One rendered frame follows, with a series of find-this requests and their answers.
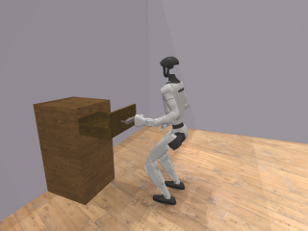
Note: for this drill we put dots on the left robot upper arm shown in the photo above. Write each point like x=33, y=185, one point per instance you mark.
x=167, y=92

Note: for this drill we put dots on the robot right foot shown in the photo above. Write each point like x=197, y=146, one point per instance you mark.
x=171, y=184

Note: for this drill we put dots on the drawer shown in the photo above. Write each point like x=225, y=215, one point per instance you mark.
x=105, y=126

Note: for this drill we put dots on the right robot upper arm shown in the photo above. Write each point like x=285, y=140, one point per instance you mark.
x=186, y=100

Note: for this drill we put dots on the right robot hand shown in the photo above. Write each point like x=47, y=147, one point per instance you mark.
x=163, y=127

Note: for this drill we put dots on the handle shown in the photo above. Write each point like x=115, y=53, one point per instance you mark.
x=129, y=120

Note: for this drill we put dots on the left robot hand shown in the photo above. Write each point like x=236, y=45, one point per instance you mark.
x=139, y=120

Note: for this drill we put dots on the robot left forearm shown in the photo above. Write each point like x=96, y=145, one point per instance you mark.
x=166, y=119

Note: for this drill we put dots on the robot left shin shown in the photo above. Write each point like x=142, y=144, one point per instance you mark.
x=157, y=178

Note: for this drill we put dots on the cabinet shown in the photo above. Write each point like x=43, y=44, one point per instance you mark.
x=76, y=167

